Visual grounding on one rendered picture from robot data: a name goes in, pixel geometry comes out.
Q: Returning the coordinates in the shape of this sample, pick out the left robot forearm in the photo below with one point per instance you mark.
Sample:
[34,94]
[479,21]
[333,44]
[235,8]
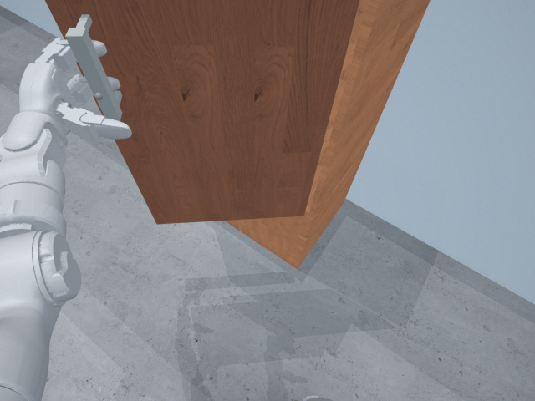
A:
[32,182]

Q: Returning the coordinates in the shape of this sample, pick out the cupboard door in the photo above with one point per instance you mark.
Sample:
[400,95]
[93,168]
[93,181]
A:
[228,101]

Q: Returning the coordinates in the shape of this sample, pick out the robot left hand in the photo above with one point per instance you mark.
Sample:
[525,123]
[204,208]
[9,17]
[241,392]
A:
[42,89]

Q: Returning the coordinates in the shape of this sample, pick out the robot left upper arm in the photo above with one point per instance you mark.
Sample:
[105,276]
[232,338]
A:
[38,275]

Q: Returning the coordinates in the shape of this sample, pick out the handle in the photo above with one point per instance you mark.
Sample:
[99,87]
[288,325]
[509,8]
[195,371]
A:
[85,53]

